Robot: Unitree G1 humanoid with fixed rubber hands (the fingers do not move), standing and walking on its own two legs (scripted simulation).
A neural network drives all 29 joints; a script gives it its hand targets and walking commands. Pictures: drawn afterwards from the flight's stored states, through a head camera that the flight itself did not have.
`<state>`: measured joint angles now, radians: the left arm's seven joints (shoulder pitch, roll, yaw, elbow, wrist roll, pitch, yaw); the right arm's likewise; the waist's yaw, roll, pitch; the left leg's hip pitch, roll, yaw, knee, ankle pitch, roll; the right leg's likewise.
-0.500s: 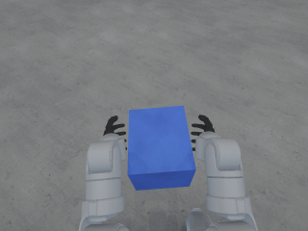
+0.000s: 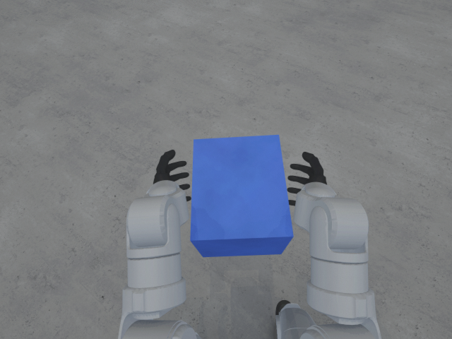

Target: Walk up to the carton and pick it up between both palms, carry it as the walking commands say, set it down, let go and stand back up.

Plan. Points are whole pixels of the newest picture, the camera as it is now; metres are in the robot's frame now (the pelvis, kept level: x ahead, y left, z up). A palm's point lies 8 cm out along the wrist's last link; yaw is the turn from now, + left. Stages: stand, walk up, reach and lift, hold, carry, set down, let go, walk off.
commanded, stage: carry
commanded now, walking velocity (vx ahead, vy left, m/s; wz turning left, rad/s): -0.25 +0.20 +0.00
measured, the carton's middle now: (239, 199) +0.37 -0.04 -0.02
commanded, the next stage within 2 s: none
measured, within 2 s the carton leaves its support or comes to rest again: neither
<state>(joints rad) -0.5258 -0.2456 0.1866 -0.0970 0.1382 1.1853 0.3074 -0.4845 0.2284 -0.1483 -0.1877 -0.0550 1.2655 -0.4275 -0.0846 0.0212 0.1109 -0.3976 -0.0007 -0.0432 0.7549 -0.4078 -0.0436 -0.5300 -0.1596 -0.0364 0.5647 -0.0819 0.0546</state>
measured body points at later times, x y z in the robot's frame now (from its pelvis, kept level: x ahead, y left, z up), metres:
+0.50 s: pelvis -0.23 +0.12 -0.01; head -0.19 +0.10 +0.44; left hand +0.10 +0.23 +0.07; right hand +0.09 -0.01 +0.05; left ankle -0.19 +0.25 -0.73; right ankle -0.10 -0.05 -0.72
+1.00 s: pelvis -0.38 +0.16 +0.00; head -0.39 +0.15 +0.45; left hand -0.06 +0.28 +0.08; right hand -0.08 +0.03 +0.06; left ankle -0.22 +0.26 -0.72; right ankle -0.36 +0.03 -0.72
